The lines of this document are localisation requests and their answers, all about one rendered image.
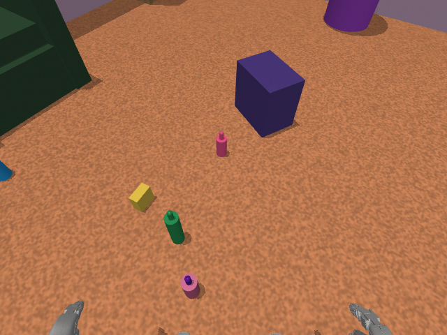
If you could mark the right robot hand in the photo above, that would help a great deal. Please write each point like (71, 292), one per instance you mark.
(370, 321)

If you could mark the left robot hand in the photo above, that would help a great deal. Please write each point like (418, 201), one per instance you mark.
(67, 322)

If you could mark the armchair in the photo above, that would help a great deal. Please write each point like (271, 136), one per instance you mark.
(39, 61)

